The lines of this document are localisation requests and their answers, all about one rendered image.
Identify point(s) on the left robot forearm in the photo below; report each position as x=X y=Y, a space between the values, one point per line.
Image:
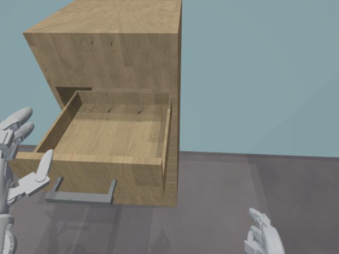
x=8 y=240

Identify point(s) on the handle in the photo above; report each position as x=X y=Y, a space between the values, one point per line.
x=54 y=196

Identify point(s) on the cabinet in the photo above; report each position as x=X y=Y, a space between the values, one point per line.
x=116 y=45

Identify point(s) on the robot right hand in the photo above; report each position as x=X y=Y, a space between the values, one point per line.
x=269 y=241

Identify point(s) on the drawer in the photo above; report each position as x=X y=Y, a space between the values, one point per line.
x=105 y=135

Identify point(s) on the robot left hand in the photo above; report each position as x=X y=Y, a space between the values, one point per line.
x=12 y=133

